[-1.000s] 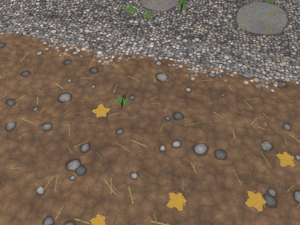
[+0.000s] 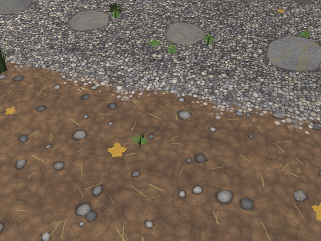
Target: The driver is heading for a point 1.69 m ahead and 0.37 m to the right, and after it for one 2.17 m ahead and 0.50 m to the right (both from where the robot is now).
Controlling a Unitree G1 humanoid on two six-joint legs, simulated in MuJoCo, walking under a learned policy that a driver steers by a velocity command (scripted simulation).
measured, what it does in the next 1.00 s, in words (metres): stands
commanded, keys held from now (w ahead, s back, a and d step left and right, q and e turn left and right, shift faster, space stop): no key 1.00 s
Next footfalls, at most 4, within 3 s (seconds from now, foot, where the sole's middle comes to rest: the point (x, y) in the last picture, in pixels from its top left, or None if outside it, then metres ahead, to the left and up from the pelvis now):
2.36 left None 0.49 0.10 -0.77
2.94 right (197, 180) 0.80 -0.14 -0.77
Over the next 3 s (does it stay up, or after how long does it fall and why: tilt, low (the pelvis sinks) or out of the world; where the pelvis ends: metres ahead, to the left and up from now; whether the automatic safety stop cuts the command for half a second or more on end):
stays up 0.66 -0.04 -0.01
